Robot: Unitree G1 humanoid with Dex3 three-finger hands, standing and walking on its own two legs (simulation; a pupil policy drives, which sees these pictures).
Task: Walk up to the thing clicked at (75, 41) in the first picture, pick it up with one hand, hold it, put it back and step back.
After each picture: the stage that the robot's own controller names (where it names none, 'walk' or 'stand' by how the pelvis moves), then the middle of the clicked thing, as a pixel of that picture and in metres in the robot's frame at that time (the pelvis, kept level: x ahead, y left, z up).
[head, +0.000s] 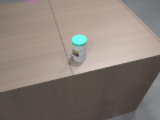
stand; (79, 48) +0.57 +0.03 -0.02
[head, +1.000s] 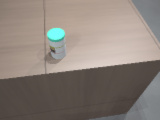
rise first; (57, 44) +0.52 +0.13 +0.02
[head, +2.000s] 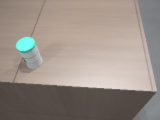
rise first; (30, 53) +0.46 +0.24 +0.02
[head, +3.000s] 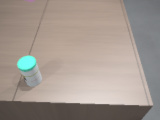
stand; (30, 71) +0.42 +0.23 -0.01
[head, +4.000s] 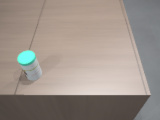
stand; (30, 66) +0.45 +0.23 -0.01
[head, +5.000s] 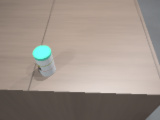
stand; (45, 61) +0.45 +0.18 +0.00
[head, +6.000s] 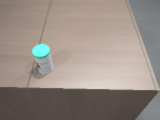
stand; (43, 59) +0.47 +0.18 -0.01
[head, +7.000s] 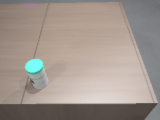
stand; (37, 74) +0.42 +0.20 -0.02
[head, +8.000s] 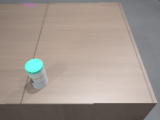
stand; (37, 74) +0.43 +0.20 -0.02
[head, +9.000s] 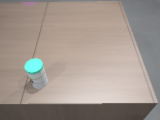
rise first; (37, 74) +0.42 +0.20 -0.02
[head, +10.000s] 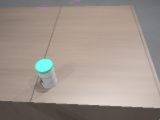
rise first; (47, 74) +0.43 +0.19 -0.01
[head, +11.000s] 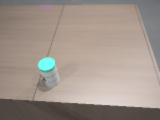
go down; (49, 72) +0.43 +0.19 -0.01
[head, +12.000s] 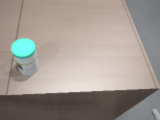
go down; (26, 58) +0.43 +0.17 +0.03
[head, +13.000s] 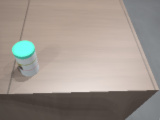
approach; (27, 59) +0.44 +0.18 +0.04
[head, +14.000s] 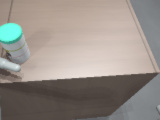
close in; (15, 44) +0.45 +0.19 +0.07
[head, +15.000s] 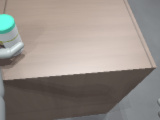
lift; (8, 36) +0.48 +0.20 +0.08
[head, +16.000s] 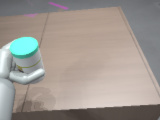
lift; (29, 61) +0.33 +0.15 +0.20
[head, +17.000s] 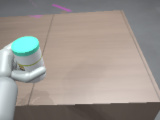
lift; (30, 60) +0.33 +0.16 +0.20
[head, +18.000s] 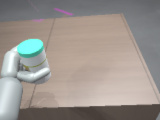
hold; (35, 62) +0.33 +0.15 +0.20
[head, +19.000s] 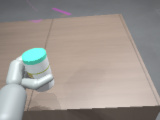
hold; (39, 70) +0.33 +0.14 +0.17
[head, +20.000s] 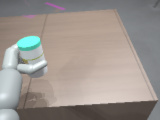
crouch; (33, 57) +0.39 +0.16 +0.16
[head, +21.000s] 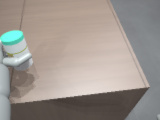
lower; (17, 51) +0.45 +0.19 +0.10
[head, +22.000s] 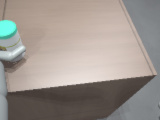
lower; (9, 42) +0.47 +0.19 +0.07
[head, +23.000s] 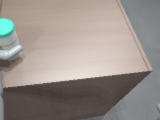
lower; (6, 40) +0.48 +0.19 +0.07
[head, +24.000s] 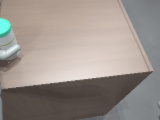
lower; (4, 40) +0.48 +0.20 +0.07
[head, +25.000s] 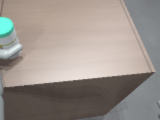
loosen; (6, 39) +0.48 +0.20 +0.07
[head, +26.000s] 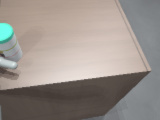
withdraw; (6, 44) +0.47 +0.19 +0.07
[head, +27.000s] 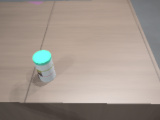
sink last; (45, 66) +0.44 +0.18 +0.03
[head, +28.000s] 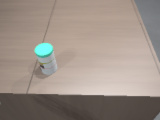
stand; (46, 59) +0.46 +0.18 +0.04
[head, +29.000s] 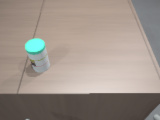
stand; (38, 56) +0.45 +0.18 +0.05
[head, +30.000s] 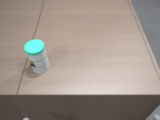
stand; (37, 57) +0.45 +0.18 +0.05
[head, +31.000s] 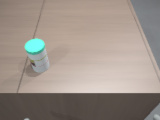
stand; (38, 56) +0.45 +0.19 +0.05
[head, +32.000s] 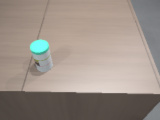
stand; (42, 56) +0.46 +0.18 +0.03
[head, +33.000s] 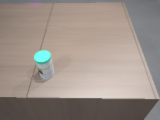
walk; (45, 65) +0.47 +0.18 -0.01
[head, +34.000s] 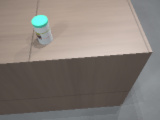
walk; (42, 30) +0.60 +0.20 +0.00
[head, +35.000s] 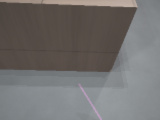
walk; out of the picture +0.95 +0.16 +0.01
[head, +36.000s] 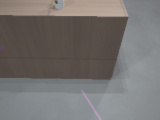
stand; out of the picture +1.06 +0.18 +0.00
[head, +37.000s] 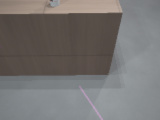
stand; out of the picture +1.08 +0.20 -0.02
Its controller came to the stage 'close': yes
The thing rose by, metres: 0.21
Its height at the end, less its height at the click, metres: +0.00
